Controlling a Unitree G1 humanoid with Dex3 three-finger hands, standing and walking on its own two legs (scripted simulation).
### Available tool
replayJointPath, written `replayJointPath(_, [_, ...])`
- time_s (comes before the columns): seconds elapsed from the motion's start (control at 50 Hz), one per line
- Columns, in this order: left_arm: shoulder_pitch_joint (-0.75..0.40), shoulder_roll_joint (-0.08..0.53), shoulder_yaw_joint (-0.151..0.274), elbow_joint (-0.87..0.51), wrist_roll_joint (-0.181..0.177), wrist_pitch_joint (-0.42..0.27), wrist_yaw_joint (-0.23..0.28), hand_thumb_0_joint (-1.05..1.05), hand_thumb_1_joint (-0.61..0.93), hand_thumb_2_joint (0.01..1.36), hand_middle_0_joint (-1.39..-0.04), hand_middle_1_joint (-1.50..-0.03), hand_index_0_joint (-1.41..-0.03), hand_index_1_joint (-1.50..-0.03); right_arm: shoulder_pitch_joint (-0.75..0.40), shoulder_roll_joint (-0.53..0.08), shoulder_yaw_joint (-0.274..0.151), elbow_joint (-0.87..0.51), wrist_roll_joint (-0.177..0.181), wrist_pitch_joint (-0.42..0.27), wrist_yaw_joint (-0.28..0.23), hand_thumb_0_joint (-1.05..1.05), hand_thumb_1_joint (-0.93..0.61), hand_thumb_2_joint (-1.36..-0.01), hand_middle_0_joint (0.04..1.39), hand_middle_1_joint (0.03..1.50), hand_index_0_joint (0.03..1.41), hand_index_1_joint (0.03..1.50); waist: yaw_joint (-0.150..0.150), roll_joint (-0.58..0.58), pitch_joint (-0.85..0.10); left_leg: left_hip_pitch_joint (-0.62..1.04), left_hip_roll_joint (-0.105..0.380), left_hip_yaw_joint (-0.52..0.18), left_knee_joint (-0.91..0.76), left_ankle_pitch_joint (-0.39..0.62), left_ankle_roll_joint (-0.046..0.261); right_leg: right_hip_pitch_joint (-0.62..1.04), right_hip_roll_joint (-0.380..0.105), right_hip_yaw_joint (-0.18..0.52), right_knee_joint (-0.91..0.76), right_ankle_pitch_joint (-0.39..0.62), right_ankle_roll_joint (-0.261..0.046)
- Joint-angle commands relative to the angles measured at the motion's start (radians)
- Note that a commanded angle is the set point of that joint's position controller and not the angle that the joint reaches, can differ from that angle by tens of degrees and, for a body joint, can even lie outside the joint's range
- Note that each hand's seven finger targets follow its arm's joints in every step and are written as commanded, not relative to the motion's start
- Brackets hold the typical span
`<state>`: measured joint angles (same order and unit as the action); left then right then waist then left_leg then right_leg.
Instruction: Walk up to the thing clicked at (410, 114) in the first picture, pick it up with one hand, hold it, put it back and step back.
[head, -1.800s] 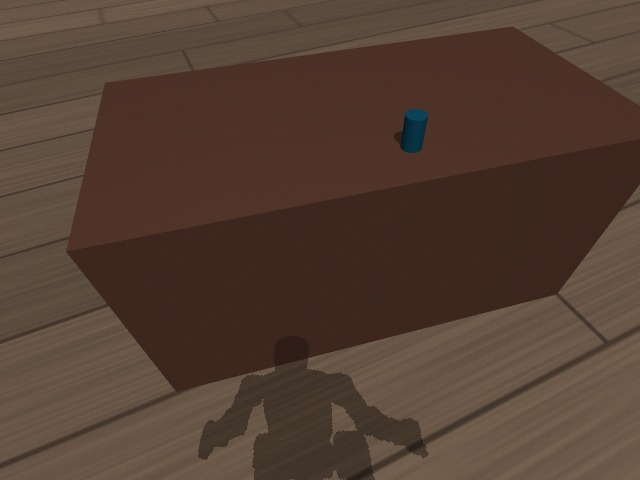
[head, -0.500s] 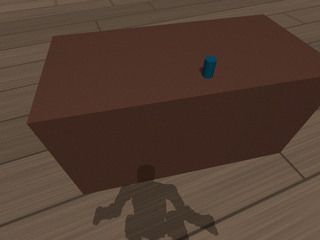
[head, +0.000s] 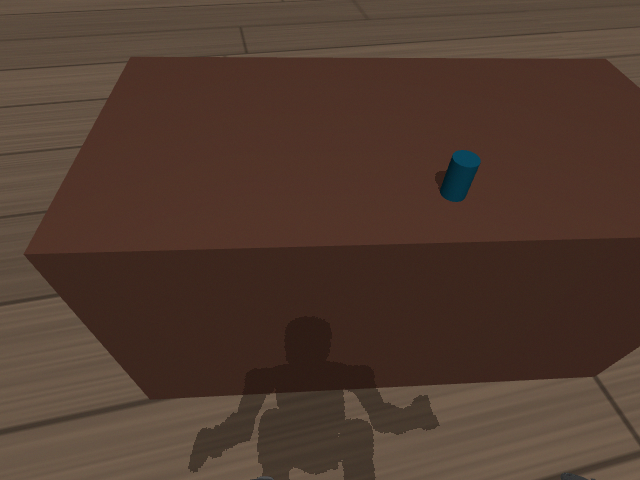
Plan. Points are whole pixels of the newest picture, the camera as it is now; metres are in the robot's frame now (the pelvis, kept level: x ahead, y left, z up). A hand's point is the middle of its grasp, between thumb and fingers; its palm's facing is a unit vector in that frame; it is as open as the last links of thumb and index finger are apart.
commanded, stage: walk up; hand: right
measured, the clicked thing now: (459, 176) +0.65 -0.22 -0.01
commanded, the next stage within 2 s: stand in 1.84 s
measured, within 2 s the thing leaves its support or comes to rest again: neither
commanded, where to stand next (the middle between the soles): +0.20 -0.05 m, yaw +4 degrees
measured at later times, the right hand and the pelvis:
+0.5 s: hand (572, 463) +0.20 -0.34 -0.15, palm faces -0.15 +0.93 -0.35, open 7.4 cm; pelvis +0.12 -0.07 +0.00, yaw +5 degrees
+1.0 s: hand (526, 399) +0.28 -0.29 -0.13, palm faces -0.14 +0.93 -0.34, open 7.4 cm; pelvis +0.13 -0.05 +0.01, yaw +6 degrees
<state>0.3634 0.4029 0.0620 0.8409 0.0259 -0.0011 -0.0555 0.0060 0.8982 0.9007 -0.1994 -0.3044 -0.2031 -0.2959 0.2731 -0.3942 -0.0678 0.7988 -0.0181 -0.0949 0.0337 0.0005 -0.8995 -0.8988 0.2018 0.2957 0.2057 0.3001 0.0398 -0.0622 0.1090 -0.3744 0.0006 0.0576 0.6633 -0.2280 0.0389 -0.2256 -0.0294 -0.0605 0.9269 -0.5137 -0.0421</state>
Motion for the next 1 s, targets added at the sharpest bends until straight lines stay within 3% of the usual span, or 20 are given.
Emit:
replayJointPath(0.0, [0.005, 0.24, 0.071, -0.104, -0.01, -0.026, 0.014, 0.0, 0.9, 0.9, -0.2, -0.3, -0.2, -0.3, 0.122, -0.315, -0.093, -0.069, 0.018, -0.013, -0.043, 0.0, -0.9, -0.9, 0.2, 0.3, 0.2, 0.3, -0.064, 0.132, -0.043, 0.271, 0.365, -0.566, -0.395, -0.278, 0.24, -0.439, -0.08, 0.148, 0.284, 0.053, -0.011])
replayJointPath(0.08, [0.061, 0.208, 0.08, -0.063, -0.005, -0.019, -0.017, 0.0, 0.9, 0.9, -0.2, -0.3, -0.2, -0.3, 0.069, -0.29, -0.077, -0.083, 0.005, -0.019, -0.035, 0.0, -0.9, -0.9, 0.2, 0.3, 0.2, 0.3, -0.031, 0.217, -0.012, 0.03, 0.235, -0.262, -0.371, -0.172, 0.184, -0.238, -0.092, 0.079, 0.034, 0.123, 0.023])
replayJointPath(0.16, [0.055, 0.179, 0.074, -0.049, -0.008, -0.035, -0.004, 0.0, 0.9, 0.9, -0.2, -0.3, -0.2, -0.3, 0.021, -0.282, -0.066, -0.095, 0.001, -0.005, -0.029, 0.0, -0.9, -0.9, 0.2, 0.3, 0.2, 0.3, -0.015, 0.266, -0.034, -0.08, 0.202, -0.197, -0.287, -0.091, 0.162, -0.077, -0.046, 0.007, -0.177, 0.23, 0.025])
replayJointPath(0.22, [0.104, 0.192, 0.081, -0.009, 0.004, -0.057, 0.03, 0.0, 0.9, 0.9, -0.2, -0.3, -0.2, -0.3, -0.001, -0.202, -0.032, -0.098, 0.01, 0.032, -0.034, 0.0, -0.9, -0.9, 0.2, 0.3, 0.2, 0.3, 0.037, 0.108, -0.101, -0.182, 0.109, -0.108, 0.008, -0.07, 0.075, 0.144, 0.021, -0.021, -0.343, 0.305, 0.023])
replayJointPath(0.24, [0.091, 0.241, 0.089, -0.024, 0.016, -0.063, 0.041, 0.0, 0.9, 0.9, -0.2, -0.3, -0.2, -0.3, 0.028, -0.14, -0.011, -0.101, 0.017, 0.04, -0.038, 0.0, -0.9, -0.9, 0.2, 0.3, 0.2, 0.3, 0.036, -0.077, -0.092, -0.223, 0.021, -0.04, 0.181, -0.194, 0.028, 0.119, -0.107, 0.167, -0.494, 0.186, -0.016])
replayJointPath(0.26, [0.036, 0.309, 0.091, -0.064, 0.015, -0.075, 0.049, 0.0, 0.9, 0.9, -0.2, -0.3, -0.2, -0.3, 0.063, -0.102, 0.005, -0.097, 0.015, 0.052, -0.045, 0.0, -0.9, -0.9, 0.2, 0.3, 0.2, 0.3, 0.009, -0.19, -0.077, -0.25, -0.043, -0.073, 0.328, -0.35, -0.02, 0.009, -0.366, 0.563, -0.666, 0.043, -0.108])
replayJointPath(0.28, [-0.036, 0.35, 0.09, -0.073, 0.009, -0.068, 0.049, 0.0, 0.9, 0.9, -0.2, -0.3, -0.2, -0.3, 0.045, -0.198, -0.029, -0.068, 0.015, 0.06, -0.057, 0.0, -0.9, -0.9, 0.2, 0.3, 0.2, 0.3, 0.004, -0.143, -0.049, -0.183, -0.007, -0.154, 0.414, -0.389, -0.021, -0.101, -0.427, 0.641, -0.678, 0.009, -0.228])
replayJointPath(0.36, [-0.093, 0.289, 0.071, -0.05, 0.002, -0.068, 0.058, 0.0, 0.9, 0.9, -0.2, -0.3, -0.2, -0.3, 0.103, -0.204, -0.026, 0.026, 0.024, 0.062, -0.053, 0.0, -0.9, -0.9, 0.2, 0.3, 0.2, 0.3, -0.023, -0.18, -0.089, -0.133, 0.033, -0.134, 0.302, -0.301, -0.012, -0.031, -0.28, 0.317, -0.529, 0.256, -0.156])
replayJointPath(0.44, [-0.104, 0.296, 0.066, -0.048, -0.002, -0.065, 0.064, 0.0, 0.9, 0.9, -0.2, -0.3, -0.2, -0.3, 0.056, -0.197, -0.027, 0.037, 0.008, 0.075, -0.038, 0.0, -0.9, -0.9, 0.2, 0.3, 0.2, 0.3, -0.015, -0.171, -0.111, -0.063, 0.029, -0.066, 0.162, -0.263, -0.013, -0.023, -0.303, 0.265, -0.469, 0.518, -0.175])
replayJointPath(0.52, [-0.147, 0.27, 0.039, -0.047, -0.028, -0.053, 0.075, 0.0, 0.9, 0.9, -0.2, -0.3, -0.2, -0.3, 0.073, -0.199, -0.036, 0.055, -0.003, 0.07, -0.032, 0.0, -0.9, -0.9, 0.2, 0.3, 0.2, 0.3, -0.056, -0.098, -0.178, 0.11, -0.008, -0.028, -0.086, -0.02, 0.011, -0.043, -0.259, 0.167, -0.302, 0.68, -0.117])
replayJointPath(0.54, [-0.148, 0.243, 0.027, -0.048, -0.031, -0.051, 0.077, 0.0, 0.9, 0.9, -0.2, -0.3, -0.2, -0.3, 0.069, -0.228, -0.046, 0.056, -0.012, 0.066, -0.034, 0.0, -0.9, -0.9, 0.2, 0.3, 0.2, 0.3, -0.06, -0.028, -0.192, 0.163, 0.037, -0.101, -0.117, 0.112, 0.033, -0.097, -0.229, 0.135, -0.25, 0.612, -0.077])
replayJointPath(0.56, [-0.133, 0.202, 0.015, -0.054, -0.038, -0.047, 0.078, 0.0, 0.9, 0.9, -0.2, -0.3, -0.2, -0.3, 0.016, -0.292, -0.062, 0.031, -0.016, 0.063, -0.033, 0.0, -0.9, -0.9, 0.2, 0.3, 0.2, 0.3, -0.039, 0.13, -0.205, 0.196, 0.186, -0.339, -0.156, 0.211, 0.101, -0.189, -0.125, 0.062, -0.163, 0.428, -0.008])
replayJointPath(0.58, [-0.154, 0.207, 0.017, -0.028, -0.046, -0.036, 0.088, 0.0, 0.9, 0.9, -0.2, -0.3, -0.2, -0.3, -0.042, -0.319, -0.062, 0.023, 0.003, 0.066, -0.031, 0.0, -0.9, -0.9, 0.2, 0.3, 0.2, 0.3, -0.037, 0.203, -0.167, 0.111, 0.258, -0.405, -0.175, 0.239, 0.202, -0.151, -0.006, -0.005, -0.098, 0.157, 0.015])
replayJointPath(0.6, [-0.148, 0.211, 0.018, -0.009, -0.038, -0.033, 0.092, 0.0, 0.9, 0.9, -0.2, -0.3, -0.2, -0.3, -0.057, -0.285, -0.054, 0.026, 0.004, 0.068, -0.028, 0.0, -0.9, -0.9, 0.2, 0.3, 0.2, 0.3, -0.03, 0.208, -0.157, 0.11, 0.273, -0.401, -0.164, 0.312, 0.232, -0.129, -0.005, 0.014, -0.087, 0.004, 0.016])
replayJointPath(0.64, [-0.128, 0.183, 0.009, 0.017, -0.038, -0.04, 0.09, 0.0, 0.9, 0.9, -0.2, -0.3, -0.2, -0.3, -0.109, -0.245, -0.033, 0.025, 0.005, 0.076, -0.035, 0.0, -0.9, -0.9, 0.2, 0.3, 0.2, 0.3, -0.007, 0.205, -0.142, 0.096, 0.22, -0.298, -0.121, 0.352, 0.185, -0.092, -0.009, 0.025, -0.205, 0.051, 0.007])
replayJointPath(0.66, [-0.09, 0.187, 0.006, 0.043, -0.035, -0.051, 0.09, 0.0, 0.9, 0.9, -0.2, -0.3, -0.2, -0.3, -0.145, -0.237, -0.027, 0.03, 0.013, 0.08, -0.035, 0.0, -0.9, -0.9, 0.2, 0.3, 0.2, 0.3, 0.016, 0.204, -0.146, 0.069, 0.182, -0.233, -0.065, 0.368, 0.126, -0.011, -0.032, 0.041, -0.345, 0.266, 0.005])
replayJointPath(0.68, [-0.081, 0.232, 0.014, 0.056, -0.024, -0.066, 0.092, 0.0, 0.9, 0.9, -0.2, -0.3, -0.2, -0.3, -0.156, -0.193, -0.014, 0.032, 0.025, 0.081, -0.034, 0.0, -0.9, -0.9, 0.2, 0.3, 0.2, 0.3, 0.022, 0.134, -0.167, 0.036, 0.119, -0.174, 0.034, 0.363, 0.055, 0.055, -0.11, 0.156, -0.394, 0.486, -0.028])
replayJointPath(0.72, [-0.169, 0.311, 0.029, 0.051, -0.023, -0.068, 0.088, 0.0, 0.9, 0.9, -0.2, -0.3, -0.2, -0.3, -0.103, -0.187, -0.013, 0.057, 0.021, 0.091, -0.039, 0.0, -0.9, -0.9, 0.2, 0.3, 0.2, 0.3, -0.034, 0.011, -0.163, 0.053, 0.04, -0.101, 0.091, 0.06, -0.007, 0.003, -0.271, 0.33, -0.411, 0.585, -0.155])
replayJointPath(0.82, [-0.234, 0.201, -0.019, 0.069, -0.024, -0.053, 0.083, 0.0, 0.9, 0.9, -0.2, -0.3, -0.2, -0.3, -0.157, -0.23, -0.024, 0.102, 0.019, 0.075, -0.029, 0.0, -0.9, -0.9, 0.2, 0.3, 0.2, 0.3, -0.036, 0.077, -0.182, 0.17, 0.175, -0.272, -0.146, 0.21, 0.108, -0.049, -0.048, 0.061, -0.285, 0.388, 0.009])
replayJointPath(0.98, [-0.249, 0.208, -0.029, 0.142, -0.026, -0.051, 0.076, 0.0, 0.9, 0.9, -0.2, -0.3, -0.2, -0.3, -0.256, -0.211, -0.004, 0.149, 0.012, 0.084, -0.026, 0.0, -0.9, -0.9, 0.2, 0.3, 0.2, 0.3, -0.02, 0.13, -0.138, 0.144, 0.136, -0.201, -0.264, 0.06, 0.043, 0.032, -0.067, 0.076, -0.427, 0.363, 0.012])
